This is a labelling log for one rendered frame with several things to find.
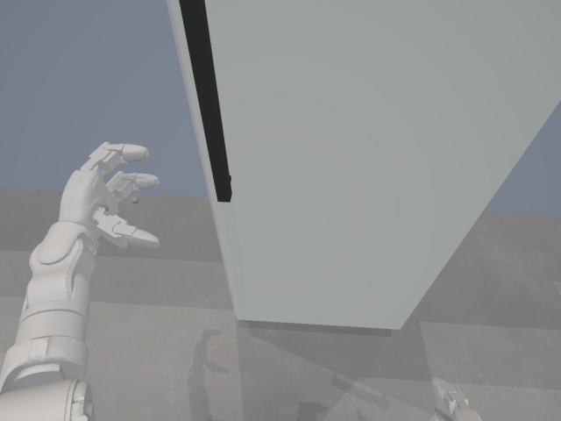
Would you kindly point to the fridge door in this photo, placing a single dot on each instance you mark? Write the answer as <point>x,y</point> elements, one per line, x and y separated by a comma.
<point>364,138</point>

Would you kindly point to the left robot forearm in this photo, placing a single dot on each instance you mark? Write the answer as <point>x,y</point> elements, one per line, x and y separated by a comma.
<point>50,344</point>

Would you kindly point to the handle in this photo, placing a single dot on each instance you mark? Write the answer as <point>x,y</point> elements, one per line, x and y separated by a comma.
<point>197,33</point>

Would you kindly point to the robot left upper arm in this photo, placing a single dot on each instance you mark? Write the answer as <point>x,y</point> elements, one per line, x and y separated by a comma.
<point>66,400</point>

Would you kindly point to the robot left hand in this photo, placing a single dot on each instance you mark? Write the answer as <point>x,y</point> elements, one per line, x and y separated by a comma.
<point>86,193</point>

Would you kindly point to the robot right hand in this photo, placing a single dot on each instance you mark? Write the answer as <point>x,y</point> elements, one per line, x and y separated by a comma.
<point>454,401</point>

